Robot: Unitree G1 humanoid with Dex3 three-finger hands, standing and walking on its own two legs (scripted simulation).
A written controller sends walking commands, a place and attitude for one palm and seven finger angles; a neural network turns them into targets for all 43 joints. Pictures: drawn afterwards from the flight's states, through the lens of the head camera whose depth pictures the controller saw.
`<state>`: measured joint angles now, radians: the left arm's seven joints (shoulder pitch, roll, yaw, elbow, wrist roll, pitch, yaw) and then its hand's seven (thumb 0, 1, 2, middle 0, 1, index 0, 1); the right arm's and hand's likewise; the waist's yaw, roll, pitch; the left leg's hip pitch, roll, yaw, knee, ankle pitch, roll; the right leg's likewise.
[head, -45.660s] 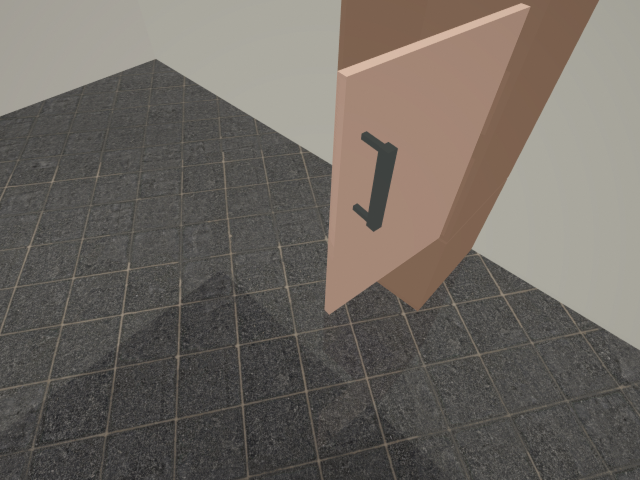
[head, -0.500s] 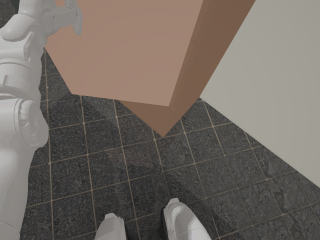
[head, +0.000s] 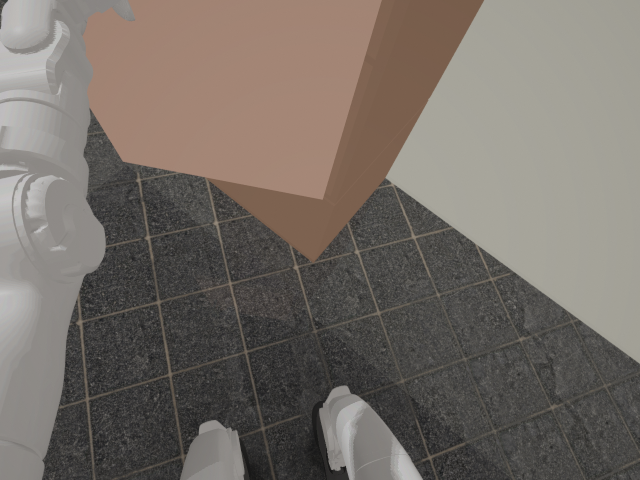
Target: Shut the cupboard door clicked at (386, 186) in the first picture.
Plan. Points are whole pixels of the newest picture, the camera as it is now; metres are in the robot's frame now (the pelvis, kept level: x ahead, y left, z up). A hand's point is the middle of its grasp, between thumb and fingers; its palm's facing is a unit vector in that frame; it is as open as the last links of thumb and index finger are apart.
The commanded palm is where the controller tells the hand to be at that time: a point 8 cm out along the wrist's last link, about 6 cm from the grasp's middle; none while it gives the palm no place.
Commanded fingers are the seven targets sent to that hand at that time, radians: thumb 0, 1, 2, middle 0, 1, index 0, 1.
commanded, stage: pull the fist back off the door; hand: left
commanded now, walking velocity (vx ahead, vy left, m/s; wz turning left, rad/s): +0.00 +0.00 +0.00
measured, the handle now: out of the picture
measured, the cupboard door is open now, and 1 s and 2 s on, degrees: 30 30 30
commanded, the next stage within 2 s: draw the hand back to the body in 0.70 s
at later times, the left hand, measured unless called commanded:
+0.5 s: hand (121, 32) +0.57 +0.09 +0.14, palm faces +0.05 -1.00 -0.02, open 3.1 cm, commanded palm +0.53 +0.14 +0.15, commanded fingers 0.00 0.90 0.90 -1.30 -1.50 -1.30 -1.50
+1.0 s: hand (96, 57) +0.52 +0.11 +0.16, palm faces +0.08 -1.00 -0.03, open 3.1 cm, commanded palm +0.46 +0.16 +0.17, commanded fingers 0.00 0.90 0.90 -1.30 -1.50 -1.30 -1.50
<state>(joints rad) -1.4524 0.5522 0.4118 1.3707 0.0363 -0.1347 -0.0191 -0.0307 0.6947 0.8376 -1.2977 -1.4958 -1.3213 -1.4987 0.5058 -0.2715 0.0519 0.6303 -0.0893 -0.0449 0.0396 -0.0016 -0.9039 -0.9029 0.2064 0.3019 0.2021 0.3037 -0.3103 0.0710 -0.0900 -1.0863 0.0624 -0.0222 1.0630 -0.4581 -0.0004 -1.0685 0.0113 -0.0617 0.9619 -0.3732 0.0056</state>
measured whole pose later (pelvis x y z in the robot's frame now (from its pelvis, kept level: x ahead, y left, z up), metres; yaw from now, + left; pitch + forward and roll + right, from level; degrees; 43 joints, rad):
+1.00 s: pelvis +0.03 -0.01 +0.04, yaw -1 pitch +15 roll +0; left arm -0.83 0.26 0.31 1.03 -0.04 -0.35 0.03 0.02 0.90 0.90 -1.30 -1.50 -1.30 -1.50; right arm 0.40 -0.25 0.00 0.62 -0.02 0.00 0.02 0.00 -0.91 -0.90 0.20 0.30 0.20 0.30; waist -0.13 0.05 -0.12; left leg -0.65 0.05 0.05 0.81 -0.41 -0.01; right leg -0.70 0.00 0.00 0.80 -0.36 0.00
